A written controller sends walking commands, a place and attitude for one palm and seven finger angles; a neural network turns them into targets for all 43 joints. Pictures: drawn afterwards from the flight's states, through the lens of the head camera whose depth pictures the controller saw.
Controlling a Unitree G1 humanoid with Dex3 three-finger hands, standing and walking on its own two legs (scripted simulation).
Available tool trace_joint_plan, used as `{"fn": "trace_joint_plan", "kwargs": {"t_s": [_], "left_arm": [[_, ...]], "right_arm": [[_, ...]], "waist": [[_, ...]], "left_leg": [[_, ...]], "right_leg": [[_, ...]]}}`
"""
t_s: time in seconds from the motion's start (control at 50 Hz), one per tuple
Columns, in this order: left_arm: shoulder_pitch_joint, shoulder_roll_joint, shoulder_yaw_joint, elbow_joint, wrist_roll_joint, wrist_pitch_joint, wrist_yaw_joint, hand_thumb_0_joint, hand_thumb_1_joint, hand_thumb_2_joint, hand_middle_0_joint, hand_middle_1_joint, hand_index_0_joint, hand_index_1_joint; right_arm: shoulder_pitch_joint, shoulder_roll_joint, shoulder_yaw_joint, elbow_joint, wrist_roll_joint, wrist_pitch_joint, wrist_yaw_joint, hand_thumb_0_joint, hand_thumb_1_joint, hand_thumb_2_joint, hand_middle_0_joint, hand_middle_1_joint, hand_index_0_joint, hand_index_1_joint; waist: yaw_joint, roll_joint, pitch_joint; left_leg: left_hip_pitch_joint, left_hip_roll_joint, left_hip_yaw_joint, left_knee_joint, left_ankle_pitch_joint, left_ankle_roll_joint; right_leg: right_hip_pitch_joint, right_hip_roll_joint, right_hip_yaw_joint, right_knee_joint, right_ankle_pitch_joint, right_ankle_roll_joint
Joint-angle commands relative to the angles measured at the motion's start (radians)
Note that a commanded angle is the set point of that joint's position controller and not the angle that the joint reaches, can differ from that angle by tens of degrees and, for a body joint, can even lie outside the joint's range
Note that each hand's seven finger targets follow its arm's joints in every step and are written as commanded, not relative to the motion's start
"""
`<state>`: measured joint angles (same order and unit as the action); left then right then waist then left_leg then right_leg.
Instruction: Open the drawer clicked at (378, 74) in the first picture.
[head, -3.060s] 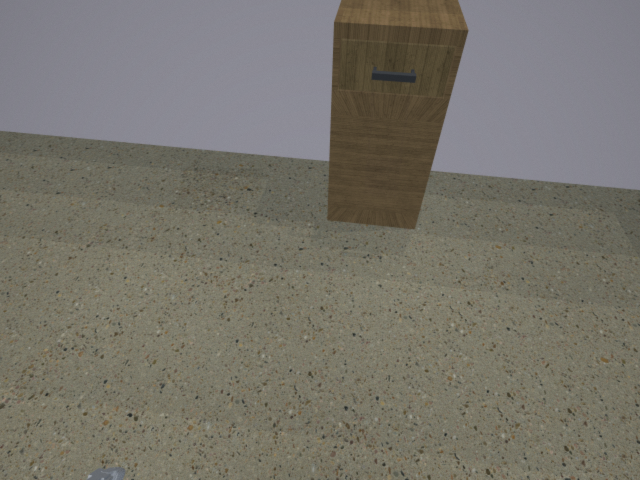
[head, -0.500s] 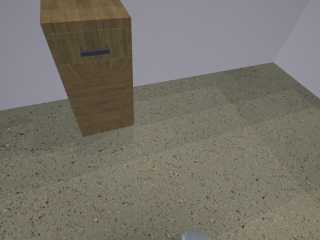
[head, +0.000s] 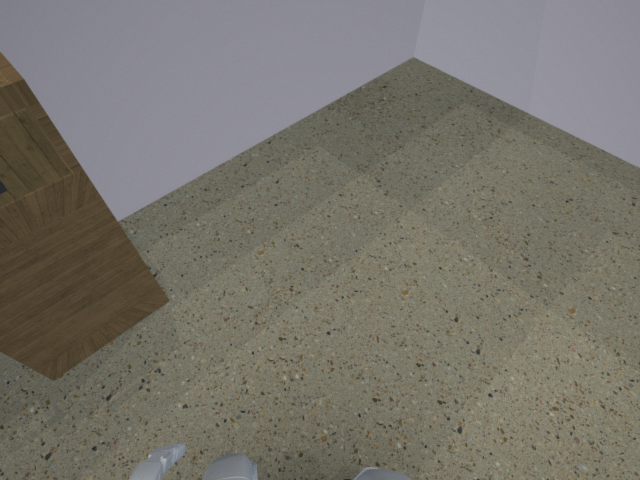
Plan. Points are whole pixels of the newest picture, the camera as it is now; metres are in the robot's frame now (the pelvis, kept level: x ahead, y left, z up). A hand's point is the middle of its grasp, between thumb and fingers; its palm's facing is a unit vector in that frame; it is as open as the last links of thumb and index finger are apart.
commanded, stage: turn to face it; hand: left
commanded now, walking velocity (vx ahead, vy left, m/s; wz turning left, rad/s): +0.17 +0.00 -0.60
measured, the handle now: out of the picture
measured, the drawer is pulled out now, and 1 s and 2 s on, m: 0.00 0.00 0.00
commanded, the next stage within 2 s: take the last steps up to it in 1.40 s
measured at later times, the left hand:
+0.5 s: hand out of the picture +0.13 +0.26 -0.17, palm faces +0.14 -0.97 -0.18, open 7.4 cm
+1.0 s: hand out of the picture +0.14 +0.22 -0.12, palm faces +0.38 -0.87 -0.31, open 7.4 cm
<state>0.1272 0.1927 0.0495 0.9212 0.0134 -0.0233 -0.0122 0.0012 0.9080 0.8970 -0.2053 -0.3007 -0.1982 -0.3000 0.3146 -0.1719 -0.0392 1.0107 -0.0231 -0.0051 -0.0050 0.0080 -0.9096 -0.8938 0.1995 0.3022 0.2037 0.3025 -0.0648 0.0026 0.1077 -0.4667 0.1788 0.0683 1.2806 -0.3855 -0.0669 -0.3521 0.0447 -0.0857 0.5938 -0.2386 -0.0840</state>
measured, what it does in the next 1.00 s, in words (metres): walks ahead, turning left: left foot, then right foot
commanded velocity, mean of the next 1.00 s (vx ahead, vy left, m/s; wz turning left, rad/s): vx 0.00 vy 0.00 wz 0.58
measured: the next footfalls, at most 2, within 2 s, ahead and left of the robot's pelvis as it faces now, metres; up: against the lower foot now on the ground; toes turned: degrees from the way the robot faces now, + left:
left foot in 0.28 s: +0.19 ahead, +0.15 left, +0.00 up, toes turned +5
right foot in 0.84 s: +0.17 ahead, -0.09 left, +0.00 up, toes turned +17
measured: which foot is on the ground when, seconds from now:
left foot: up 0.00-0.26, down 0.28-0.84, up 0.86-1.00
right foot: down 0.00-0.30, up 0.32-0.82, down 0.84-1.00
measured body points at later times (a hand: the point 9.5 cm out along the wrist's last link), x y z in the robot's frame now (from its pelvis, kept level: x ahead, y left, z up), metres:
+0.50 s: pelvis +0.11 +0.07 +0.01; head +0.13 +0.10 +0.46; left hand +0.13 +0.31 -0.15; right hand +0.20 -0.16 -0.12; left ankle +0.15 +0.15 -0.73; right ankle +0.07 -0.09 -0.65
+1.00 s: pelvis +0.11 -0.01 +0.02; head +0.12 -0.04 +0.46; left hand +0.12 +0.27 -0.10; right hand +0.24 -0.24 -0.15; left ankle +0.07 +0.13 -0.64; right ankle +0.13 -0.10 -0.73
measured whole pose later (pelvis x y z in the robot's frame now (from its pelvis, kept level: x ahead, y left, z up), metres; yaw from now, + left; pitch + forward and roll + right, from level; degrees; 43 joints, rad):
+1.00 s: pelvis +0.11 -0.01 +0.02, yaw +23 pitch -1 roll +2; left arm 0.18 0.18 0.04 0.87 0.02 0.02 0.03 0.00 0.91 0.90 -0.21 -0.30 -0.20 -0.30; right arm 0.26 -0.27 -0.10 0.95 -0.03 0.07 0.03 0.00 -0.91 -0.89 0.20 0.30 0.20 0.30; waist -0.05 0.05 0.03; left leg -0.54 -0.03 -0.02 1.12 -0.35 -0.05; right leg -0.19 -0.05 -0.09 0.50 -0.29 -0.02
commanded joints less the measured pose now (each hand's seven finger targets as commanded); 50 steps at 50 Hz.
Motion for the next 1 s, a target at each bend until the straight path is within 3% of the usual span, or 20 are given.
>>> {"fn": "trace_joint_plan", "kwargs": {"t_s": [0.0, 0.1, 0.16, 0.22, 0.24, 0.26, 0.28, 0.3, 0.36, 0.4, 0.44, 0.62, 0.74, 0.78, 0.8, 0.82, 0.84, 0.88, 0.92, 0.98], "left_arm": [[0.067, 0.179, 0.055, -0.042, 0.007, -0.025, 0.014, 0.000, 0.900, 0.900, -0.200, -0.300, -0.200, -0.300], [0.125, 0.136, 0.035, -0.010, 0.008, -0.027, 0.020, 0.000, 0.900, 0.900, -0.200, -0.300, -0.200, -0.300], [0.135, 0.126, 0.021, 0.020, 0.009, -0.024, 0.031, 0.000, 0.900, 0.900, -0.200, -0.300, -0.200, -0.300], [0.154, 0.115, 0.012, 0.050, 0.001, -0.010, 0.040, 0.000, 0.900, 0.900, -0.200, -0.300, -0.200, -0.300], [0.195, 0.092, 0.008, 0.053, -0.001, -0.002, 0.042, 0.000, 0.900, 0.900, -0.200, -0.300, -0.200, -0.300], [0.233, 0.062, 0.004, 0.049, -0.005, 0.007, 0.044, 0.000, 0.900, 0.900, -0.200, -0.300, -0.200, -0.300], [0.246, 0.056, -0.002, 0.048, -0.007, 0.010, 0.044, 0.000, 0.900, 0.900, -0.200, -0.300, -0.200, -0.300], [0.203, 0.080, 0.003, 0.050, -0.001, 0.017, 0.050, 0.000, 0.900, 0.900, -0.200, -0.300, -0.200, -0.300], [0.133, 0.100, 0.025, 0.039, 0.004, 0.023, 0.036, 0.000, 0.900, 0.900, -0.200, -0.300, -0.200, -0.300], [0.143, 0.091, 0.030, 0.037, 0.004, 0.029, 0.033, 0.000, 0.900, 0.900, -0.200, -0.300, -0.200, -0.300], [0.132, 0.088, 0.038, 0.027, 0.005, 0.035, 0.035, 0.000, 0.900, 0.900, -0.200, -0.300, -0.200, -0.300], [0.033, 0.090, 0.048, -0.047, 0.001, 0.047, 0.038, 0.000, 0.900, 0.900, -0.200, -0.300, -0.200, -0.300], [0.070, 0.098, 0.044, -0.074, -0.010, 0.049, 0.044, 0.000, 0.900, 0.900, -0.200, -0.300, -0.200, -0.300], [0.135, 0.114, 0.046, -0.066, -0.013, 0.043, 0.049, 0.000, 0.900, 0.900, -0.200, -0.300, -0.200, -0.300], [0.168, 0.147, 0.055, -0.062, -0.009, 0.036, 0.053, 0.000, 0.900, 0.900, -0.200, -0.300, -0.200, -0.300], [0.162, 0.248, 0.072, -0.080, 0.009, 0.027, 0.061, 0.000, 0.900, 0.900, -0.200, -0.300, -0.200, -0.300], [0.099, 0.285, 0.062, -0.111, 0.009, 0.037, 0.058, 0.000, 0.900, 0.900, -0.200, -0.300, -0.200, -0.300], [0.001, 0.207, 0.047, -0.134, 0.001, 0.027, 0.055, 0.000, 0.900, 0.900, -0.200, -0.300, -0.200, -0.300], [-0.033, 0.153, 0.030, -0.136, 0.002, 0.019, 0.051, 0.000, 0.900, 0.900, -0.200, -0.300, -0.200, -0.300], [0.055, 0.161, 0.031, -0.116, 0.004, 0.012, 0.051, 0.000, 0.900, 0.900, -0.200, -0.300, -0.200, -0.300]], "right_arm": [[0.043, -0.087, -0.028, -0.079, -0.004, -0.005, -0.009, 0.000, -0.900, -0.900, 0.200, 0.300, 0.200, 0.300], [-0.051, -0.067, -0.013, -0.091, 0.002, -0.007, -0.002, 0.000, -0.900, -0.900, 0.200, 0.300, 0.200, 0.300], [-0.097, -0.046, 0.000, -0.079, 0.013, -0.017, 0.002, 0.000, -0.900, -0.900, 0.200, 0.300, 0.200, 0.300], [-0.066, -0.067, 0.004, -0.042, 0.011, -0.027, 0.002, 0.000, -0.900, -0.900, 0.200, 0.300, 0.200, 0.300], [-0.038, -0.123, -0.004, -0.036, 0.006, -0.033, 0.003, 0.000, -0.900, -0.900, 0.200, 0.300, 0.200, 0.300], [-0.024, -0.192, -0.017, -0.043, 0.000, -0.027, 0.003, 0.000, -0.900, -0.900, 0.200, 0.300, 0.200, 0.300], [-0.028, -0.215, -0.019, -0.047, 0.001, -0.017, -0.004, 0.000, -0.900, -0.900, 0.200, 0.300, 0.200, 0.300], [-0.018, -0.210, -0.019, -0.040, -0.001, -0.012, -0.015, 0.000, -0.900, -0.900, 0.200, 0.300, 0.200, 0.300], [-0.076, -0.185, -0.019, -0.064, 0.000, -0.002, -0.017, 0.000, -0.900, -0.900, 0.200, 0.300, 0.200, 0.300], [-0.082, -0.184, -0.025, -0.076, 0.005, -0.004, -0.017, 0.000, -0.900, -0.900, 0.200, 0.300, 0.200, 0.300], [-0.064, -0.178, -0.035, -0.083, 0.005, -0.004, -0.017, 0.000, -0.900, -0.900, 0.200, 0.300, 0.200, 0.300], [-0.026, -0.213, -0.067, -0.097, 0.000, 0.014, -0.011, 0.000, -0.900, -0.900, 0.200, 0.300, 0.200, 0.300], [-0.063, -0.242, -0.085, -0.128, -0.006, 0.032, -0.005, 0.000, -0.900, -0.900, 0.200, 0.300, 0.200, 0.300], [-0.095, -0.237, -0.089, -0.142, 0.000, 0.037, 0.001, 0.000, -0.900, -0.900, 0.200, 0.300, 0.200, 0.300], [-0.097, -0.208, -0.087, -0.152, 0.008, 0.040, 0.006, 0.000, -0.900, -0.900, 0.200, 0.300, 0.200, 0.300], [-0.082, -0.142, -0.080, -0.168, 0.017, 0.042, 0.010, 0.000, -0.900, -0.900, 0.200, 0.300, 0.200, 0.300], [-0.084, -0.152, -0.081, -0.187, 0.001, 0.038, 0.008, 0.000, -0.900, -0.900, 0.200, 0.300, 0.200, 0.300], [-0.092, -0.174, -0.088, -0.150, -0.006, 0.059, 0.020, 0.000, -0.900, -0.900, 0.200, 0.300, 0.200, 0.300], [-0.044, -0.150, -0.081, -0.127, -0.003, 0.064, 0.032, 0.000, -0.900, -0.900, 0.200, 0.300, 0.200, 0.300], [-0.087, -0.150, -0.073, -0.137, -0.002, 0.067, 0.032, 0.000, -0.900, -0.900, 0.200, 0.300, 0.200, 0.300]], "waist": [[0.022, -0.105, -0.136], [0.043, -0.137, -0.158], [0.062, -0.144, -0.144], [0.055, -0.083, -0.128], [0.057, 0.043, -0.144], [0.064, 0.204, -0.149], [0.067, 0.291, -0.159], [0.045, 0.299, -0.168], [0.062, 0.122, -0.121], [0.065, 0.117, -0.161], [0.060, 0.094, -0.173], [0.025, 0.140, -0.167], [0.047, 0.161, -0.193], [0.081, 0.136, -0.198], [0.098, 0.064, -0.190], [0.099, -0.198, -0.172], [0.086, -0.266, -0.120], [0.037, -0.180, -0.025], [0.002, -0.146, -0.007], [0.045, -0.172, -0.040]], "left_leg": [[-0.055, -0.003, -0.013, -0.132, 0.074, -0.027], [-0.037, -0.051, -0.006, -0.334, 0.121, -0.005], [0.078, -0.087, -0.004, -0.525, 0.125, 0.013], [0.263, -0.112, -0.016, -0.788, 0.312, 0.029], [0.355, -0.045, -0.100, -0.819, 0.498, 0.057], [0.396, 0.110, -0.269, -0.847, 0.659, 0.142], [0.393, 0.201, -0.423, -0.937, 0.693, 0.228], [0.362, 0.187, -0.463, -0.990, 0.619, 0.240], [0.293, 0.112, -0.364, -0.978, 0.525, 0.247], [0.319, 0.069, -0.311, -0.981, 0.515, 0.229], [0.310, 0.055, -0.316, -0.988, 0.503, 0.227], [0.305, 0.032, -0.448, -0.978, 0.372, 0.248], [0.223, -0.005, -0.530, -0.958, 0.319, 0.235], [0.131, -0.051, -0.511, -0.917, 0.261, 0.188], [0.000, -0.102, -0.455, -0.851, 0.149, 0.134], [-0.198, -0.226, -0.266, -0.608, -0.061, 0.050], [-0.207, -0.261, -0.141, -0.367, -0.159, 0.024], [-0.129, -0.187, -0.146, -0.140, -0.056, 0.030], [-0.124, -0.164, -0.107, -0.068, 0.035, 0.011], [-0.131, -0.147, -0.072, -0.080, 0.041, -0.014]], "right_leg": [[0.041, -0.238, 0.241, -0.285, 0.318, -0.103], [0.116, -0.221, 0.210, -0.268, 0.418, -0.090], [0.138, -0.240, 0.193, -0.261, 0.411, -0.074], [0.136, -0.212, 0.124, -0.174, 0.294, -0.002], [0.082, -0.173, 0.093, -0.074, 0.162, 0.039], [-0.010, -0.105, 0.022, 0.035, -0.110, 0.092], [-0.060, -0.067, 0.000, 0.207, -0.359, 0.126], [-0.071, -0.068, 0.058, 0.339, -0.395, 0.128], [-0.137, -0.108, 0.091, 0.478, -0.269, 0.130], [-0.144, -0.112, 0.089, 0.489, -0.197, 0.142], [-0.142, -0.115, 0.091, 0.488, -0.166, 0.152], [-0.147, -0.092, 0.103, 0.342, -0.192, 0.165], [0.024, -0.038, 0.107, 0.125, -0.193, 0.138], [0.188, -0.036, 0.097, -0.093, -0.079, 0.128], [0.330, -0.101, 0.143, -0.250, -0.046, 0.104], [0.423, -0.369, 0.421, -0.394, -0.193, 0.015], [0.248, -0.539, 0.501, -0.420, -0.181, -0.065], [0.044, -0.425, 0.352, -0.402, -0.114, -0.037], [0.054, -0.342, 0.173, -0.332, 0.088, -0.009], [0.157, -0.349, 0.108, -0.289, 0.219, -0.022]]}}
